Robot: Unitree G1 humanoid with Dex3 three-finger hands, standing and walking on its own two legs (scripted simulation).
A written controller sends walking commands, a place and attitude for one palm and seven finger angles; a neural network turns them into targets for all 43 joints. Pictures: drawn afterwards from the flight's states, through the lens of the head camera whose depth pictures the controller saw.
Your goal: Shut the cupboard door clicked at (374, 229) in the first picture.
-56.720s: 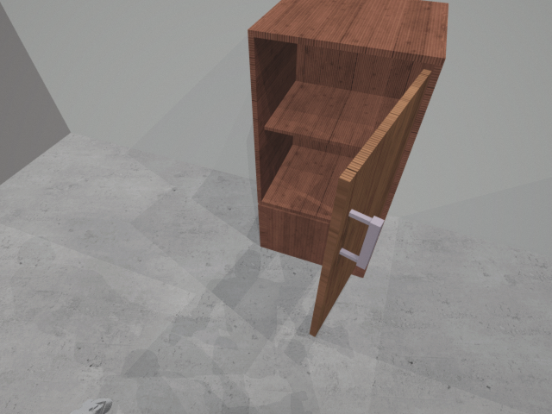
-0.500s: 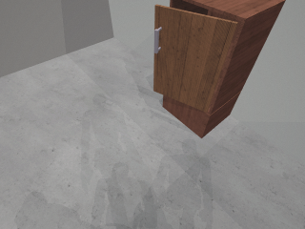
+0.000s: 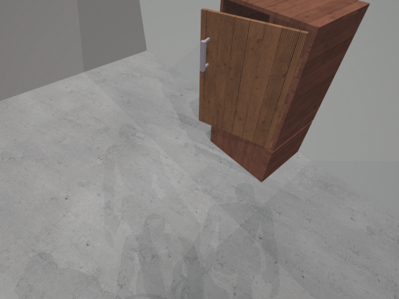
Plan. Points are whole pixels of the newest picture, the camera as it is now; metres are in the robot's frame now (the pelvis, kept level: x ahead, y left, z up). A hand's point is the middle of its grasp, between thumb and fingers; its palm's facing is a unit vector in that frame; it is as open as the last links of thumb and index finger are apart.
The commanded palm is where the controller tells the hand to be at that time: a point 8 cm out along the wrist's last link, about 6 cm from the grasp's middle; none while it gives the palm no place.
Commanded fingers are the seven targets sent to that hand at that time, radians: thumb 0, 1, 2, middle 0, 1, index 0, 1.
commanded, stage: look to check the result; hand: left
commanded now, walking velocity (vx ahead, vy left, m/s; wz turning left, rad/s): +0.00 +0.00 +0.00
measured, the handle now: (205, 54) +1.07 +0.02 -0.04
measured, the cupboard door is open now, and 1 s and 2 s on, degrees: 18 18 18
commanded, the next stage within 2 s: walk to a spot facing it in 0.50 s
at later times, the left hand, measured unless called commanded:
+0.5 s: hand out of the picture +0.05 +0.21 -0.17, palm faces -0.01 -0.97 -0.26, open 7.4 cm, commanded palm none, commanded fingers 0.00 0.90 0.90 -0.20 -0.30 -0.20 -0.30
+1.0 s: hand out of the picture +0.04 +0.21 -0.19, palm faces +0.18 -0.96 -0.24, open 7.4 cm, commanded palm none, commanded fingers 0.00 0.90 0.90 -0.20 -0.30 -0.20 -0.30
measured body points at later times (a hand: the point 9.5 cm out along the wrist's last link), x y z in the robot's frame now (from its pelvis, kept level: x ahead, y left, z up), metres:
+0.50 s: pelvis +0.01 +0.00 +0.00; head +0.03 +0.00 +0.45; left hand +0.05 +0.26 -0.15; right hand +0.06 -0.27 -0.15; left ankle +0.03 +0.09 -0.74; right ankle -0.01 -0.14 -0.74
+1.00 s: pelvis +0.02 +0.00 -0.02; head +0.06 +0.02 +0.43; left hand +0.03 +0.26 -0.17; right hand +0.11 -0.24 -0.16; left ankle +0.03 +0.10 -0.73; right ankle +0.00 -0.14 -0.74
